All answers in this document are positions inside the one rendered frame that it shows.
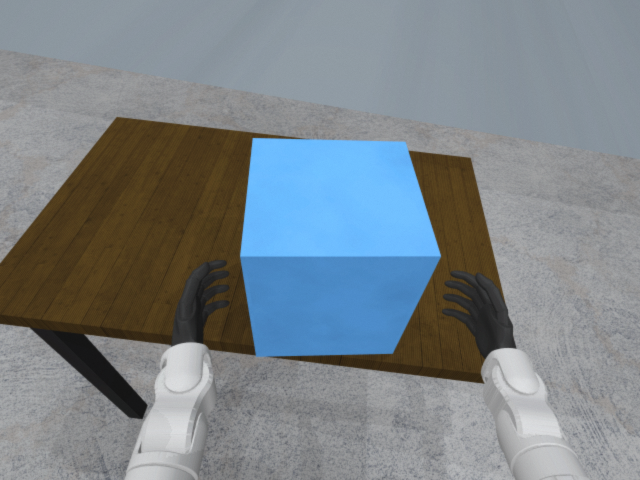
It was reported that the carton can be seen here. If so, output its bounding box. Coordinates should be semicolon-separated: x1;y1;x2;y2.
240;138;441;357

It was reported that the left robot hand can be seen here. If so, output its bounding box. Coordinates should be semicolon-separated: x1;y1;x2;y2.
171;260;229;347

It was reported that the right robot hand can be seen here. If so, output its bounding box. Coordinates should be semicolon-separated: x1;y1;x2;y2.
442;271;517;359

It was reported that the robot left forearm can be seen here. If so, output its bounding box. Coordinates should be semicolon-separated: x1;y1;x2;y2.
124;342;217;480

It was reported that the table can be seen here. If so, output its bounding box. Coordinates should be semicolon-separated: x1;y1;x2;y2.
0;117;514;419

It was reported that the robot right forearm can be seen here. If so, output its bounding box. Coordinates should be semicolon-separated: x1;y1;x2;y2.
481;348;593;480

